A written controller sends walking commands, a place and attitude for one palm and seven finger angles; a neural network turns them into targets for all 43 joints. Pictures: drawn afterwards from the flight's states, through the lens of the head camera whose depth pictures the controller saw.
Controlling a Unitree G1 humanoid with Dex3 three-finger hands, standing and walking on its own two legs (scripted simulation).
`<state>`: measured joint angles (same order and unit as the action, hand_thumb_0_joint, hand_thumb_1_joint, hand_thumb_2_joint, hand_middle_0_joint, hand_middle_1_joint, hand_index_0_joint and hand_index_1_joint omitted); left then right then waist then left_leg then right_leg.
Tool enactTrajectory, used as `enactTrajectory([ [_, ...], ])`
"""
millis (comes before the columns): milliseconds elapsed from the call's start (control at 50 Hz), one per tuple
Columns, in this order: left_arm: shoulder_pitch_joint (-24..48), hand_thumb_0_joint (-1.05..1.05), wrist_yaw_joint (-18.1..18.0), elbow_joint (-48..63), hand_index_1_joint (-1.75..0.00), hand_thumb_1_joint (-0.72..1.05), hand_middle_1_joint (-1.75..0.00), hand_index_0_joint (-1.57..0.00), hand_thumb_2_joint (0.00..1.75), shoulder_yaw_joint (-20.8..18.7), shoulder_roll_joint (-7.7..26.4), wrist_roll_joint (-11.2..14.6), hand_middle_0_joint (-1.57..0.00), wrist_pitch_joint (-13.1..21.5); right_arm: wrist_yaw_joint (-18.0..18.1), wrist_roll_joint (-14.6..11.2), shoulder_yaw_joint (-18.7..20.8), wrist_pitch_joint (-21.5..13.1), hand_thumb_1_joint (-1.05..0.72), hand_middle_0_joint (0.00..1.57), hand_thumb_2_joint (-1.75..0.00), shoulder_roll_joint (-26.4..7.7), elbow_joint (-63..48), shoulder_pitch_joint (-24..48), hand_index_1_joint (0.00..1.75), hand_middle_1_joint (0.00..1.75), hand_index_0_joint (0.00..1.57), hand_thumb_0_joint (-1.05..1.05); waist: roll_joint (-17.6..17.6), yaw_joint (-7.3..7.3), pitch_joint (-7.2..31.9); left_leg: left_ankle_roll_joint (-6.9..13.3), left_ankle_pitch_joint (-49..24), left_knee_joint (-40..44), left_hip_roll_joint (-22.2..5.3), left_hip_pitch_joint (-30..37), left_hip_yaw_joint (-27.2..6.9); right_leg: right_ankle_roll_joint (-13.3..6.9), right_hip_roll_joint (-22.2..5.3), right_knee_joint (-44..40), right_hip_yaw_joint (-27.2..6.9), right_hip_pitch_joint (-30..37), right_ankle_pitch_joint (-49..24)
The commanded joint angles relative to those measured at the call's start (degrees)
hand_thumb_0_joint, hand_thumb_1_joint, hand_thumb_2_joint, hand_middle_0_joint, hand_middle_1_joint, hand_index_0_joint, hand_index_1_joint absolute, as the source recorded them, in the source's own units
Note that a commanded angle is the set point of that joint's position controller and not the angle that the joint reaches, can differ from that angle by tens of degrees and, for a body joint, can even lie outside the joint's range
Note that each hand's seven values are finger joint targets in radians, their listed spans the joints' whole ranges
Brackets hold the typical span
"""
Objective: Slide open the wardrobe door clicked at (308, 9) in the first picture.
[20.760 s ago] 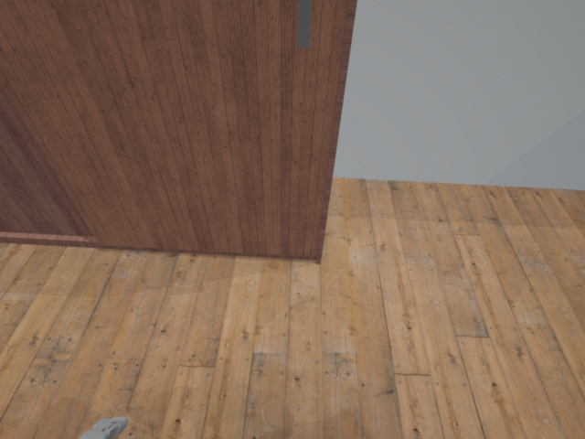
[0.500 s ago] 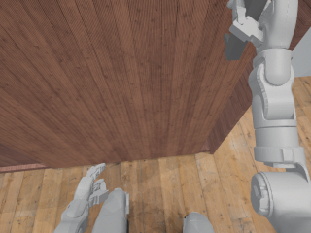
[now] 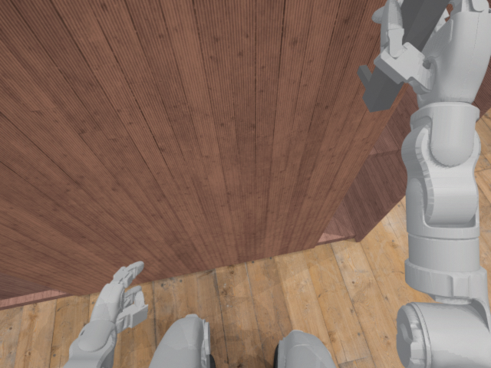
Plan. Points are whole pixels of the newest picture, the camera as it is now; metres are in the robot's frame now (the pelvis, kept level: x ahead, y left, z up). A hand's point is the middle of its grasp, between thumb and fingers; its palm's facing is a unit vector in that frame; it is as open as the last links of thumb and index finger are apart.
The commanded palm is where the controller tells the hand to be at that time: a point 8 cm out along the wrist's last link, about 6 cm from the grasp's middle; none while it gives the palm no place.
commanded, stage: step sideways, sliding the door along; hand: right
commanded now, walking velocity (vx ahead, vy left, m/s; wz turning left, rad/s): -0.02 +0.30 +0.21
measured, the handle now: out of the picture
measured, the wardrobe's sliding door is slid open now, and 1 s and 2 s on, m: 0.19 0.55 0.64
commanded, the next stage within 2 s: stop walking and hold the door there in 1.98 s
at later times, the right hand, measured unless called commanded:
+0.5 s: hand (208, 79) +0.38 +0.01 +0.25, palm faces +0.14 +0.98 -0.11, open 6.9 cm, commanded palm +0.35 +0.00 +0.24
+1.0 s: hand (26, 108) +0.35 +0.18 +0.26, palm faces +0.01 +0.99 -0.10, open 7.3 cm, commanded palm +0.34 +0.15 +0.23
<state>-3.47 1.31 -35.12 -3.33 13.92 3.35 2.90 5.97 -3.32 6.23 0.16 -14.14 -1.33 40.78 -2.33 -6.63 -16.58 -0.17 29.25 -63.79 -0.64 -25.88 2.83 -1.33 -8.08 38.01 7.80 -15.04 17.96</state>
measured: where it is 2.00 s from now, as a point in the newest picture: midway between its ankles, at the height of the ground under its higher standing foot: outside the picture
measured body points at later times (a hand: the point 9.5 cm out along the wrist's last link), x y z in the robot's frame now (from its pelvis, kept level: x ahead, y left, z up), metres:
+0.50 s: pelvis +0.00 +0.13 +0.00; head +0.08 +0.16 +0.44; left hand +0.23 +0.35 -0.10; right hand +0.36 -0.04 +0.26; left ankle +0.02 +0.25 -0.73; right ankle -0.02 +0.01 -0.67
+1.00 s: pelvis -0.08 +0.28 -0.01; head -0.04 +0.27 +0.44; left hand +0.04 +0.50 -0.11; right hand +0.34 +0.12 +0.26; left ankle -0.12 +0.44 -0.73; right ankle +0.01 +0.06 -0.73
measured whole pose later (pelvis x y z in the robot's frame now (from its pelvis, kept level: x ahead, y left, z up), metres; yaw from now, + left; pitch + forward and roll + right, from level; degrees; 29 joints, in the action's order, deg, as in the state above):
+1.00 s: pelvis -0.08 +0.28 -0.01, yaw +11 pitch -1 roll +3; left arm -10.4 0.2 -36.4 1.5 8.7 2.9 1.1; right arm 4.5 -5.5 7.4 -3.9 -18.7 11.2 39.4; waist -1.8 -3.4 -6.7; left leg -2.4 17.7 -32.9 -3.1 -13.3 4.3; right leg 6.8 -19.6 33.5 6.9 -19.6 10.6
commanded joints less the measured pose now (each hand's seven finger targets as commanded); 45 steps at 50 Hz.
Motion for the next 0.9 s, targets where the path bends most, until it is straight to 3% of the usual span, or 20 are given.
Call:
enactTrajectory([
  [0, 1.57, 0.00, 1.88, 8.41, -0.30, 0.90, -0.30, -0.20, 0.90, -2.64, 7.06, -0.77, -0.20, 3.79, -3.81, 0.05, -13.62, -11.06, -0.90, 0.45, -0.90, 4.92, -22.36, 28.63, 1.40, 1.40, 0.45, 0.00, -10.42, 9.09, 32.31, -1.33, -3.70, -5.86, -3.30, -10.55, -3.92, -6.46, -19.52, -10.63, -10.10, 27.48, -51.46],
  [100, 1.00, 0.00, 1.36, 10.76, -0.30, 0.90, -0.30, -0.20, 0.90, -2.14, 5.59, -1.16, -0.20, 4.70, -5.67, 0.21, -15.77, -8.41, -0.90, 0.45, -0.90, 7.13, -21.96, 23.65, 1.40, 1.40, 0.45, 0.00, -14.40, 8.30, 31.55, -3.05, -11.55, 3.34, -0.61, -3.40, 1.48, -3.08, -14.82, -13.10, 0.09, 22.92, -47.65],
  [240, 1.21, 0.00, 0.33, 12.24, -0.30, 0.90, -0.30, -0.20, 0.90, -0.64, 4.20, -0.82, -0.20, 6.58, -4.35, -0.91, -14.78, -9.33, -0.90, 0.45, -0.90, 5.64, -22.58, 18.33, 1.40, 1.40, 0.45, 0.00, -19.23, 8.54, 32.35, -2.21, -9.21, 24.13, 1.52, 5.92, 2.90, -2.47, -16.20, -9.68, -0.58, 24.36, -49.02],
  [300, 2.48, 0.00, 0.18, 12.16, -0.30, 0.90, -0.30, -0.20, 0.90, 0.30, 3.01, 0.19, -0.20, 7.03, -3.91, -0.55, -13.25, -10.24, -0.90, 0.45, -0.90, 3.04, -24.04, 15.84, 1.40, 1.40, 0.45, 0.00, -7.59, 7.00, 34.37, -1.83, -27.50, 39.57, 0.35, 18.46, 2.10, 0.09, -10.90, 0.69, -1.94, 17.30, -32.27],
  [320, 1.88, 0.00, -0.37, 11.90, -0.30, 0.90, -0.30, -0.20, 0.90, 0.75, 1.85, 0.86, -0.20, 6.93, -3.68, -0.16, -12.93, -10.20, -0.90, 0.45, -0.90, 1.21, -24.89, 14.86, 1.40, 1.40, 0.45, 0.00, 3.33, 7.11, 34.65, -0.86, -47.14, 44.10, -3.08, 22.86, -1.18, 1.66, -4.42, 6.71, -0.52, 12.02, -15.20],
  [340, 3.80, 0.00, -1.08, 12.54, -0.30, 0.90, -0.30, -0.20, 0.90, 1.19, 0.12, 0.72, -0.20, 6.90, -3.19, 0.46, -11.08, -10.25, -0.90, 0.45, -0.90, -2.05, -25.21, 12.79, 1.40, 1.40, 0.45, 0.00, 17.73, 6.12, 34.62, 3.03, -74.75, 40.04, -12.73, 28.86, -10.35, 2.70, 2.08, 16.24, -0.32, -2.15, 13.30],
  [360, 6.67, 0.00, -1.92, 12.22, -0.30, 0.90, -0.30, -0.20, 0.90, 1.83, -0.09, -0.45, -0.20, 7.34, -2.90, 0.95, -9.89, -9.95, -0.90, 0.45, -0.90, -3.47, -25.69, 10.14, 1.40, 1.40, 0.45, 0.00, 19.03, 3.94, 32.96, 5.56, -88.00, 38.25, -16.77, 26.91, -15.31, 2.67, 6.91, 25.02, -4.10, -8.56, 23.84],
  [380, 4.98, 0.00, -2.20, 11.30, -0.30, 0.90, -0.30, -0.20, 0.90, 2.62, -0.57, -0.60, -0.20, 7.43, -2.56, 0.67, -10.13, -10.60, -0.90, 0.45, -0.90, -2.67, -29.78, 9.35, 1.40, 1.40, 0.45, 0.00, 17.90, 3.66, 34.21, 5.83, -92.17, 35.70, -17.49, 29.17, -15.60, 3.03, 6.46, 29.20, -7.63, -10.92, 24.68],
  [400, 3.93, 0.00, -2.22, 10.94, -0.30, 0.90, -0.30, -0.20, 0.90, 1.13, 1.10, -0.55, -0.20, 7.41, -2.86, -0.44, -10.97, -11.45, -0.90, 0.45, -0.90, -1.77, -33.47, 10.57, 1.40, 1.40, 0.45, 0.00, 26.73, 4.81, 35.67, 6.16, -89.26, 33.82, -16.20, 32.47, -15.57, 2.96, 5.76, 29.65, -9.18, -12.00, 23.39],
  [440, 3.78, 0.00, -2.54, 8.58, -0.30, 0.90, -0.30, -0.20, 0.90, 1.75, 0.58, -0.66, -0.20, 5.77, -1.08, -0.74, -7.24, -12.27, -0.90, 0.45, -0.90, -2.36, -32.71, 8.44, 1.40, 1.40, 0.45, 0.00, 23.54, 6.15, 36.28, 9.91, -85.60, 31.60, -15.43, 41.06, -11.50, 3.44, 4.55, 20.22, -7.78, -15.28, 19.69],
  [520, 4.10, 0.00, -3.24, 8.49, -0.30, 0.90, -0.30, -0.20, 0.90, 1.30, 1.40, -1.42, -0.20, 1.33, 0.56, -0.14, 1.83, -13.77, -0.90, 0.45, -0.90, -9.91, -28.94, 6.93, 1.40, 1.40, 0.45, 0.00, 13.84, 6.05, 38.22, 8.78, -73.93, 29.11, -12.46, 33.03, -9.25, 3.83, 4.42, -4.53, -1.83, -1.17, 2.81],
  [540, 3.05, 0.00, -3.56, 8.59, -0.30, 0.90, -0.30, -0.20, 0.90, 1.21, 0.86, -1.68, -0.20, 0.36, 0.05, -0.12, -0.42, -14.20, -0.90, 0.45, -0.90, -7.78, -27.90, 8.12, 1.40, 1.40, 0.45, 0.00, 10.84, 6.76, 40.01, 7.38, -66.67, 27.40, -11.32, 28.77, -8.00, 3.72, 3.32, -11.12, -1.41, 6.23, -6.99],
  [560, 1.97, 0.00, -3.87, 8.63, -0.30, 0.90, -0.30, -0.20, 0.90, 0.27, 1.92, -1.92, -0.20, 0.13, -0.56, -0.60, -1.30, -14.63, -0.90, 0.45, -0.90, -7.58, -27.68, 11.18, 1.40, 1.40, 0.45, 0.00, 5.83, 8.48, 40.64, 4.55, -52.82, 23.38, -9.07, 16.18, -6.85, 1.85, -1.82, -15.91, -4.85, 19.76, -22.33],
  [580, 1.66, 0.00, -3.72, 8.68, -0.30, 0.90, -0.30, -0.20, 0.90, -1.38, 4.77, -2.52, -0.20, 0.70, -1.16, -1.36, -0.62, -14.76, -0.90, 0.45, -0.90, -7.37, -26.35, 11.80, 1.40, 1.40, 0.45, 0.00, -9.35, 8.15, 41.05, -0.58, -18.73, 13.93, -1.77, -2.94, -2.67, -5.76, -18.95, -16.08, -21.54, 33.57, -54.74],
  [600, 1.42, 0.00, -2.27, 8.81, -0.30, 0.90, -0.30, -0.20, 0.90, -1.30, 3.92, -2.80, -0.20, 0.86, -1.65, -0.24, -1.90, -14.69, -0.90, 0.45, -0.90, -5.41, -24.45, 13.00, 1.40, 1.40, 0.45, 0.00, -12.30, 6.78, 42.43, -0.69, 5.72, 3.29, 0.46, -6.56, -6.36, -11.02, -27.56, -12.41, -28.02, 35.94, -74.66],
  [620, 1.64, 0.00, -0.54, 9.36, -0.30, 0.90, -0.30, -0.20, 0.90, -1.23, 4.63, -2.35, -0.20, 0.39, -1.68, 0.80, -1.49, -14.11, -0.90, 0.45, -0.90, -4.91, -19.85, 13.39, 1.40, 1.40, 0.45, 0.00, -9.38, 6.91, 40.64, 0.75, 6.33, -1.44, -0.01, -8.10, -8.81, -12.19, -26.98, -10.68, -24.94, 35.33, -69.74],
  [660, 3.07, 0.00, -0.67, 8.53, -0.30, 0.90, -0.30, -0.20, 0.90, -0.39, 4.27, -2.84, -0.20, 1.46, -1.60, 0.99, -0.74, -14.12, -0.90, 0.45, -0.90, -6.46, -22.89, 19.41, 1.40, 1.40, 0.45, 0.00, -9.53, 8.23, 35.25, -0.37, 0.62, -4.74, -1.81, -11.29, -9.22, -9.36, -25.02, -12.10, -20.30, 28.26, -57.06],
  [740, 2.19, 0.00, -0.89, 6.70, -0.30, 0.90, -0.30, -0.20, 0.90, -1.00, 5.31, -2.52, -0.20, 0.70, -2.56, 0.44, -2.97, -11.23, -0.90, 0.45, -0.90, -4.43, -15.18, 17.78, 1.40, 1.40, 0.45, 0.00, -7.03, 7.61, 29.71, -2.42, -11.96, 1.93, -2.46, -4.21, -4.18, -5.23, -19.25, -16.46, -7.79, 16.50, -38.09],
  [820, 1.39, 0.00, -1.66, 6.95, -0.30, 0.90, -0.30, -0.20, 0.90, -0.69, 6.11, -1.96, -0.20, 0.40, -3.38, -0.23, -2.95, -10.17, -0.90, 0.45, -0.90, -5.23, -9.41, 19.65, 1.40, 1.40, 0.45, 0.00, -13.98, 7.68, 28.57, -3.05, -12.01, 12.39, -0.91, 5.68, 1.86, -3.93, -16.20, -20.68, -1.42, 7.40, -17.28],
  [880, -0.19, 0.00, -1.94, 6.27, -0.30, 0.90, -0.30, -0.20, 0.90, -0.23, 6.15, -1.23, -0.20, 0.58, -2.96, -1.00, -2.16, -10.23, -0.90, 0.45, -0.90, -6.13, -4.81, 22.00, 1.40, 1.40, 0.45, 0.00, -17.51, 7.45, 30.37, -2.95, -7.46, 22.19, 0.57, 9.62, 4.60, -3.41, -15.31, -16.57, -1.18, 8.37, -16.58],
])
